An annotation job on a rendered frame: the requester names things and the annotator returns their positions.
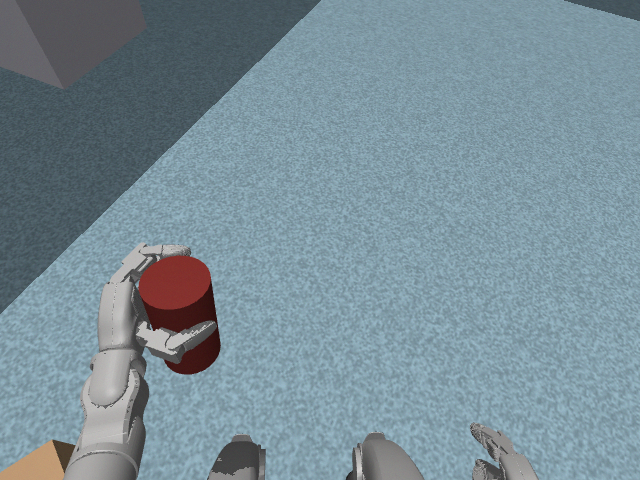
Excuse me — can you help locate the right robot hand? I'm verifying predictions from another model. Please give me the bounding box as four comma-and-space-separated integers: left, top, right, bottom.
470, 423, 539, 480

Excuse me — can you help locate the left robot arm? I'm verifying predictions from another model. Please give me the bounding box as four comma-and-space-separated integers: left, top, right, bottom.
63, 348, 149, 480

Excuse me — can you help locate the left robot hand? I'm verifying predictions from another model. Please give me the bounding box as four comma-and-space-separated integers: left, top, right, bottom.
97, 242, 217, 364

